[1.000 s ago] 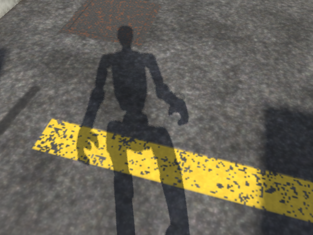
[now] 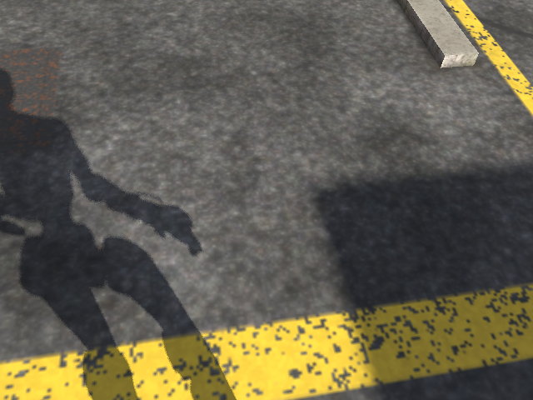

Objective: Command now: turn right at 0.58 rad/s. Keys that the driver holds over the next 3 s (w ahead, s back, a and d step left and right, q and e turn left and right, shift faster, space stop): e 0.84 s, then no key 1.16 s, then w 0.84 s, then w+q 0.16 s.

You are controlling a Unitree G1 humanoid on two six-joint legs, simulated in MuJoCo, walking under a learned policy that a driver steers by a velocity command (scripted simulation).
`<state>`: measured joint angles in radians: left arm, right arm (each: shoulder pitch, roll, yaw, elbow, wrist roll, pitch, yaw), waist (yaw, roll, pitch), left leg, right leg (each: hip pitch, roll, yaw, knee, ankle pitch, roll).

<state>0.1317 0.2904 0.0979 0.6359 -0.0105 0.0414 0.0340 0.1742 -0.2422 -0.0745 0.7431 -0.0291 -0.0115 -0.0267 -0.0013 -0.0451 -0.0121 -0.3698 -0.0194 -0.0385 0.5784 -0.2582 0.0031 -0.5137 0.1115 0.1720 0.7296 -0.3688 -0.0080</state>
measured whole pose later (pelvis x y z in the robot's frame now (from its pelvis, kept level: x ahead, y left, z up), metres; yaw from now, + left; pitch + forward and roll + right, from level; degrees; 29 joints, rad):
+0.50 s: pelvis -0.02 -0.03 +0.01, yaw -18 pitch +3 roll +1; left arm 0.19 0.28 0.07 0.60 -0.01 0.03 0.00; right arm 0.15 -0.31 -0.09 0.72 -0.01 0.01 -0.04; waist -0.02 0.04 0.03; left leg -0.55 0.05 0.00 1.13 -0.48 -0.06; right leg -0.32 0.03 0.02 0.53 -0.26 -0.04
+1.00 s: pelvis -0.01 +0.00 +0.01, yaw -35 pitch +1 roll -1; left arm 0.19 0.34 0.09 0.62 -0.01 0.04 0.03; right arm 0.16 -0.25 -0.06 0.71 -0.01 0.01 -0.03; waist -0.01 -0.05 0.03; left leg -0.27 0.00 -0.02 0.49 -0.25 0.02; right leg -0.50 0.12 0.16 1.13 -0.49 0.08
